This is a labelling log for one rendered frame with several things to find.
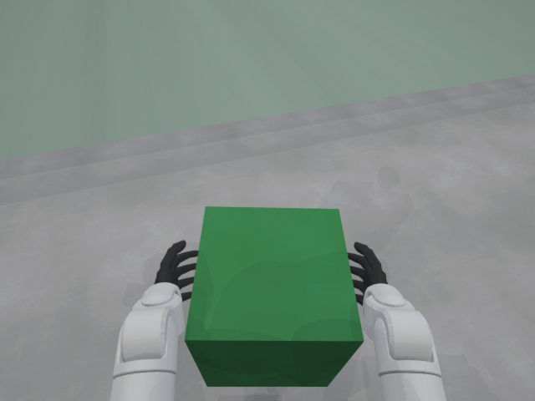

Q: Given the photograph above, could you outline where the robot left hand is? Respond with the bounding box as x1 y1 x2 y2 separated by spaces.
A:
154 241 198 302

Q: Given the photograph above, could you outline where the robot right forearm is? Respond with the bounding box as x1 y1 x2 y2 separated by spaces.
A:
363 283 446 401

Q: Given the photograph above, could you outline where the robot left forearm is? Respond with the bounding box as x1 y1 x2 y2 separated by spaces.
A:
110 282 185 401

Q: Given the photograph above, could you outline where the carton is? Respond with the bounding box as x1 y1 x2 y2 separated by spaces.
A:
185 206 364 387

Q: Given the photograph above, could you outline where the robot right hand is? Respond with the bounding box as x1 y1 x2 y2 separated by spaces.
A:
347 242 388 306

